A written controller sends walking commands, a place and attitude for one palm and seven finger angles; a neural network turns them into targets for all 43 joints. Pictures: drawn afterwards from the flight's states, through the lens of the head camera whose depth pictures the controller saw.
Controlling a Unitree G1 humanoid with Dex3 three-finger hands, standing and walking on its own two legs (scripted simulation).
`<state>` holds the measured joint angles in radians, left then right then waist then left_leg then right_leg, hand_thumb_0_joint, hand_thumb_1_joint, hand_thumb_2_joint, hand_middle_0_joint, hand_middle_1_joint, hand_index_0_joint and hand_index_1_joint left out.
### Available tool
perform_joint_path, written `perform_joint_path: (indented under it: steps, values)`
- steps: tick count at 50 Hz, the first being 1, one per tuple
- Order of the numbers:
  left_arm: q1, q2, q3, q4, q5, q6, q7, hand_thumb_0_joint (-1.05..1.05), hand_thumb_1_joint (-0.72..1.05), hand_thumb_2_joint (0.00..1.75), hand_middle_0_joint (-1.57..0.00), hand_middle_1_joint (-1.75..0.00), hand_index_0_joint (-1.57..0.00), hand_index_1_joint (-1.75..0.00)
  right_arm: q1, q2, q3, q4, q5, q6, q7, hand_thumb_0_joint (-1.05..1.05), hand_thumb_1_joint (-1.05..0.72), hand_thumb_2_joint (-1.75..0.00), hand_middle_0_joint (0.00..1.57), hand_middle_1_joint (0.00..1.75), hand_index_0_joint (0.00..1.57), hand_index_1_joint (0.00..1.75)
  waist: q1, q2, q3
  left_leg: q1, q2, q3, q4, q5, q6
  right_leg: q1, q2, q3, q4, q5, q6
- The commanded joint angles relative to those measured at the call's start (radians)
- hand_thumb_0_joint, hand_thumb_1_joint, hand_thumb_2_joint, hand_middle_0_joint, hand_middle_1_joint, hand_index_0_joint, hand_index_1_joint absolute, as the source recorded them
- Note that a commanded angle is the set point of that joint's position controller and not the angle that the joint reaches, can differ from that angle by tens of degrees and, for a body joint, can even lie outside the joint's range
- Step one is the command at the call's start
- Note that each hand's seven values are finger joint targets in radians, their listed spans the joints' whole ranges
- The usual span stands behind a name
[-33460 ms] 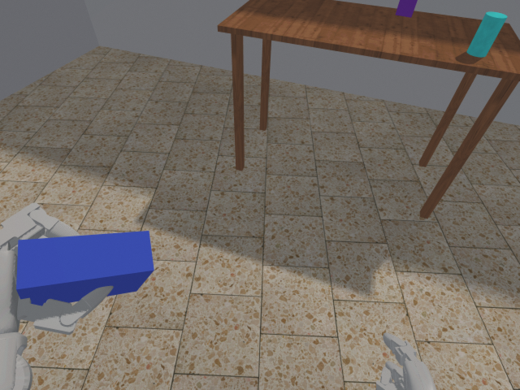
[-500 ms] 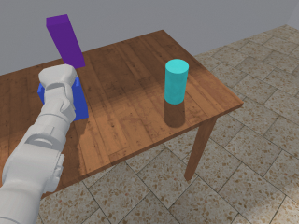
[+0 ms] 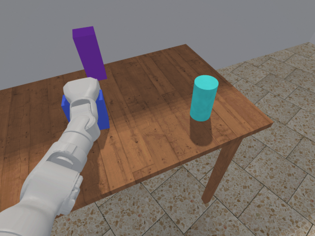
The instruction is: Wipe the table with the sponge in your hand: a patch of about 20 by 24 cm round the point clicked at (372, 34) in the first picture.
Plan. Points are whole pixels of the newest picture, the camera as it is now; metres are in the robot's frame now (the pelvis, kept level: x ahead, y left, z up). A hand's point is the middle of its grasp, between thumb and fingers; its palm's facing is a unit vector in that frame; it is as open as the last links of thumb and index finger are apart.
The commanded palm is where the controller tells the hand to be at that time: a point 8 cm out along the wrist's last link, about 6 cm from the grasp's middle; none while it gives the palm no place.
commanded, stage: wipe back along the third lane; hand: left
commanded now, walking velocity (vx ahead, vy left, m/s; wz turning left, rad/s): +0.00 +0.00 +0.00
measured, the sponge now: (89, 118) +0.43 +0.22 +0.06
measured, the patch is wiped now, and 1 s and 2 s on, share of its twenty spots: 0.90 0.90 0.95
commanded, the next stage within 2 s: slide back across to the middle lane in 1.24 s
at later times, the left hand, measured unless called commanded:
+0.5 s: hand (88, 112) +0.41 +0.20 +0.11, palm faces +0.08 -0.06 -0.99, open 9.0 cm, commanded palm +0.36 +0.17 +0.13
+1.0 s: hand (97, 128) +0.35 +0.16 +0.11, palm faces +0.13 -0.11 -0.99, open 9.0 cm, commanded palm +0.30 +0.15 +0.13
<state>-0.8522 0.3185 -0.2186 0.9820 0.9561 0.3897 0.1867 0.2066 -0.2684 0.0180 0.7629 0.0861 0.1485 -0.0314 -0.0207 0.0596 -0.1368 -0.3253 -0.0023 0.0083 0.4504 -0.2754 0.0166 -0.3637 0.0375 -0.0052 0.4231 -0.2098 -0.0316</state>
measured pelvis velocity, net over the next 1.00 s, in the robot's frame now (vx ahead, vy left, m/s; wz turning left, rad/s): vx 0.01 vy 0.01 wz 0.01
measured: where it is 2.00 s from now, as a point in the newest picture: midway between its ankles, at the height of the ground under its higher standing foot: outside the picture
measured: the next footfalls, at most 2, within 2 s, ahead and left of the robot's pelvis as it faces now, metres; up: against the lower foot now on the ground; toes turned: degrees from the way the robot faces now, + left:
none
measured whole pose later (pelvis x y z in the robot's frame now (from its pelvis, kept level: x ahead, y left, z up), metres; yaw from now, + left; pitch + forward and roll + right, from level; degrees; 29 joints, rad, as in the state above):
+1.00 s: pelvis +0.01 +0.01 -0.01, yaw +1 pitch +1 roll +0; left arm -0.39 0.22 -0.46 0.17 0.99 0.76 0.09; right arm 0.00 -0.25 0.07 0.61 0.10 0.27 0.09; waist 0.07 0.08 -0.10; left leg -0.19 -0.02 0.00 0.51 -0.34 0.03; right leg -0.24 0.02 -0.02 0.52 -0.30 -0.03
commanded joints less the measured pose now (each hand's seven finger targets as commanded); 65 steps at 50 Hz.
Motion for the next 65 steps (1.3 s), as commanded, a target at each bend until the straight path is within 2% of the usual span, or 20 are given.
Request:
perform_joint_path:
  steps: [1, 2, 9, 12, 15, 20, 28, 30, 32, 37, 41, 42, 46, 47, 51, 52, 54, 60, 62, 65]
  values:
    - [-0.177, 0.004, -0.043, -0.107, -0.007, 0.067, -0.028, 0.00, 0.10, 1.30, -1.20, -1.60, -1.20, -1.60, -0.135, -0.125, -0.039, -0.147, -0.005, -0.020, -0.001, 0.00, -0.90, -0.90, 0.20, 0.30, 0.20, 0.30, 0.013, -0.102, -0.163, 0.067, -0.012, 0.012, -0.052, 0.230, 0.021, 0.159, 0.002, -0.026, -0.034, 0.214, -0.027]
    - [-0.153, 0.032, -0.007, -0.114, -0.013, 0.077, -0.030, 0.00, 0.10, 1.30, -1.20, -1.60, -1.20, -1.60, -0.146, -0.127, -0.040, -0.150, -0.007, -0.014, -0.003, 0.00, -0.90, -0.90, 0.20, 0.30, 0.20, 0.30, 0.030, -0.122, -0.182, 0.065, -0.009, 0.001, -0.056, 0.257, 0.020, 0.181, 0.002, -0.029, -0.027, 0.232, -0.032]
    - [-0.034, -0.129, -0.127, -0.303, -0.047, 0.190, -0.061, 0.00, 0.10, 1.30, -1.20, -1.60, -1.20, -1.60, -0.247, -0.117, -0.034, -0.200, -0.003, 0.023, 0.022, 0.00, -0.90, -0.90, 0.20, 0.30, 0.20, 0.30, 0.038, -0.140, -0.195, 0.155, -0.004, 0.002, -0.028, 0.412, 0.015, 0.210, 0.000, -0.050, 0.007, 0.382, -0.036]
    - [0.008, -0.088, -0.100, -0.383, -0.049, 0.238, -0.082, 0.00, 0.10, 1.30, -1.20, -1.60, -1.20, -1.60, -0.289, -0.122, -0.030, -0.220, -0.001, 0.042, 0.028, 0.00, -0.90, -0.90, 0.20, 0.30, 0.20, 0.30, 0.053, -0.151, -0.213, 0.159, -0.002, -0.001, -0.024, 0.454, 0.016, 0.251, -0.005, -0.046, 0.017, 0.437, -0.039]
    - [0.059, -0.127, -0.159, -0.452, -0.049, 0.277, -0.113, 0.00, 0.10, 1.30, -1.20, -1.60, -1.20, -1.60, -0.316, -0.118, -0.022, -0.238, 0.002, 0.052, 0.039, 0.00, -0.90, -0.90, 0.20, 0.30, 0.20, 0.30, 0.050, -0.153, -0.197, 0.178, -0.007, 0.006, -0.006, 0.505, 0.018, 0.268, -0.010, -0.051, 0.033, 0.501, -0.035]
    - [0.142, -0.125, -0.189, -0.564, -0.036, 0.301, -0.152, 0.00, 0.10, 1.30, -1.20, -1.60, -1.20, -1.60, -0.347, -0.113, -0.009, -0.266, 0.008, 0.060, 0.061, 0.00, -0.90, -0.90, 0.20, 0.30, 0.20, 0.30, 0.055, -0.135, -0.190, 0.196, 0.000, -0.006, 0.021, 0.603, 0.015, 0.279, -0.010, -0.052, 0.065, 0.559, -0.037]
    - [0.243, -0.169, -0.262, -0.728, -0.026, 0.323, -0.177, 0.00, 0.10, 1.30, -1.20, -1.60, -1.20, -1.60, -0.393, -0.101, -0.001, -0.302, 0.013, 0.068, 0.095, 0.00, -0.90, -0.90, 0.20, 0.30, 0.20, 0.30, 0.066, -0.104, -0.182, 0.203, 0.007, -0.020, 0.039, 0.625, 0.013, 0.273, -0.006, -0.054, 0.092, 0.527, -0.044]
    - [0.268, -0.192, -0.284, -0.759, -0.030, 0.330, -0.179, 0.00, 0.10, 1.30, -1.20, -1.60, -1.20, -1.60, -0.394, -0.097, -0.004, -0.304, 0.013, 0.067, 0.106, 0.00, -0.90, -0.90, 0.20, 0.30, 0.20, 0.30, 0.067, -0.111, -0.180, 0.196, 0.003, -0.018, 0.040, 0.600, 0.016, 0.275, -0.003, -0.056, 0.091, 0.521, -0.045]
    - [0.339, -0.141, -0.225, -0.795, -0.041, 0.335, -0.172, 0.00, 0.10, 1.30, -1.20, -1.60, -1.20, -1.60, -0.406, -0.102, -0.003, -0.312, 0.012, 0.066, 0.109, 0.00, -0.90, -0.90, 0.20, 0.30, 0.20, 0.30, 0.085, -0.138, -0.183, 0.177, 0.004, -0.017, 0.034, 0.572, 0.014, 0.304, -0.001, -0.047, 0.091, 0.529, -0.045]
    - [0.376, -0.138, -0.222, -0.858, -0.040, 0.358, -0.165, 0.00, 0.10, 1.30, -1.20, -1.60, -1.20, -1.60, -0.422, -0.100, -0.001, -0.319, 0.012, 0.068, 0.114, 0.00, -0.90, -0.90, 0.20, 0.30, 0.20, 0.30, 0.085, -0.168, -0.147, 0.162, 0.007, -0.016, 0.030, 0.538, 0.015, 0.294, 0.002, -0.047, 0.094, 0.505, -0.044]
    - [0.312, -0.156, -0.265, -0.876, -0.029, 0.370, -0.168, 0.00, 0.10, 1.30, -1.20, -1.60, -1.20, -1.60, -0.426, -0.095, 0.005, -0.314, 0.016, 0.077, 0.112, 0.00, -0.90, -0.90, 0.20, 0.30, 0.20, 0.30, 0.071, -0.122, -0.101, 0.164, 0.008, -0.014, 0.012, 0.454, 0.013, 0.242, 0.003, -0.054, 0.086, 0.392, -0.048]
    - [0.327, -0.133, -0.233, -0.887, -0.030, 0.367, -0.165, 0.00, 0.10, 1.30, -1.20, -1.60, -1.20, -1.60, -0.428, -0.096, 0.002, -0.320, 0.013, 0.078, 0.112, 0.00, -0.90, -0.90, 0.20, 0.30, 0.20, 0.30, 0.080, -0.131, -0.105, 0.157, 0.009, -0.020, 0.011, 0.431, 0.015, 0.244, 0.009, -0.048, 0.084, 0.369, -0.052]
    - [0.334, -0.167, -0.279, -0.882, -0.022, 0.360, -0.161, 0.00, 0.10, 1.30, -1.20, -1.60, -1.20, -1.60, -0.432, -0.090, 0.005, -0.323, 0.017, 0.079, 0.116, 0.00, -0.90, -0.90, 0.20, 0.30, 0.20, 0.30, 0.079, -0.113, -0.103, 0.150, 0.001, -0.012, 0.004, 0.362, 0.014, 0.233, 0.008, -0.049, 0.085, 0.308, -0.053]
    - [0.345, -0.122, -0.225, -0.887, -0.026, 0.357, -0.155, 0.00, 0.10, 1.30, -1.20, -1.60, -1.20, -1.60, -0.434, -0.094, 0.002, -0.326, 0.013, 0.079, 0.113, 0.00, -0.90, -0.90, 0.20, 0.30, 0.20, 0.30, 0.085, -0.134, -0.111, 0.137, 0.000, -0.015, 0.005, 0.338, 0.016, 0.243, 0.012, -0.037, 0.081, 0.298, -0.056]
    - [0.377, -0.130, -0.236, -0.883, -0.029, 0.358, -0.146, 0.00, 0.10, 1.30, -1.20, -1.60, -1.20, -1.60, -0.440, -0.091, 0.005, -0.330, 0.018, 0.076, 0.109, 0.00, -0.90, -0.90, 0.20, 0.30, 0.20, 0.30, 0.088, -0.141, -0.097, 0.118, -0.011, 0.000, 0.000, 0.290, 0.015, 0.253, 0.005, -0.028, 0.071, 0.272, -0.048]
    - [0.381, -0.083, -0.182, -0.894, -0.033, 0.355, -0.142, 0.00, 0.10, 1.30, -1.20, -1.60, -1.20, -1.60, -0.447, -0.094, 0.005, -0.332, 0.016, 0.079, 0.105, 0.00, -0.90, -0.90, 0.20, 0.30, 0.20, 0.30, 0.093, -0.148, -0.094, 0.104, -0.007, -0.007, -0.006, 0.263, 0.016, 0.254, 0.008, -0.012, 0.061, 0.244, -0.050]
    - [0.399, -0.123, -0.226, -0.879, -0.031, 0.358, -0.140, 0.00, 0.10, 1.30, -1.20, -1.60, -1.20, -1.60, -0.447, -0.090, 0.006, -0.334, 0.020, 0.076, 0.106, 0.00, -0.90, -0.90, 0.20, 0.30, 0.20, 0.30, 0.088, -0.144, -0.074, 0.105, -0.012, 0.003, -0.002, 0.252, 0.017, 0.244, 0.003, -0.018, 0.064, 0.229, -0.046]
    - [0.445, -0.124, -0.238, -0.923, -0.038, 0.347, -0.144, 0.00, 0.10, 1.30, -1.20, -1.60, -1.20, -1.60, -0.455, -0.092, 0.002, -0.343, 0.022, 0.073, 0.106, 0.00, -0.90, -0.90, 0.20, 0.30, 0.20, 0.30, 0.087, -0.136, -0.051, 0.094, -0.020, 0.011, -0.005, 0.206, 0.021, 0.241, 0.001, 0.002, 0.042, 0.179, -0.040]
    - [0.520, -0.054, -0.155, -0.949, -0.049, 0.336, -0.142, 0.00, 0.10, 1.30, -1.20, -1.60, -1.20, -1.60, -0.459, -0.093, 0.000, -0.351, 0.020, 0.067, 0.103, 0.00, -0.90, -0.90, 0.20, 0.30, 0.20, 0.30, 0.105, -0.173, -0.056, 0.077, -0.020, 0.006, -0.007, 0.189, 0.024, 0.263, 0.006, 0.029, 0.025, 0.160, -0.037]
    - [0.507, -0.095, -0.210, -0.951, -0.047, 0.332, -0.145, 0.00, 0.10, 1.30, -1.20, -1.60, -1.20, -1.60, -0.454, -0.093, 0.002, -0.344, 0.023, 0.062, 0.097, 0.00, -0.90, -0.90, 0.20, 0.30, 0.20, 0.30, 0.086, -0.165, -0.023, 0.084, -0.025, 0.021, -0.006, 0.176, 0.025, 0.243, -0.001, 0.035, 0.016, 0.145, -0.029]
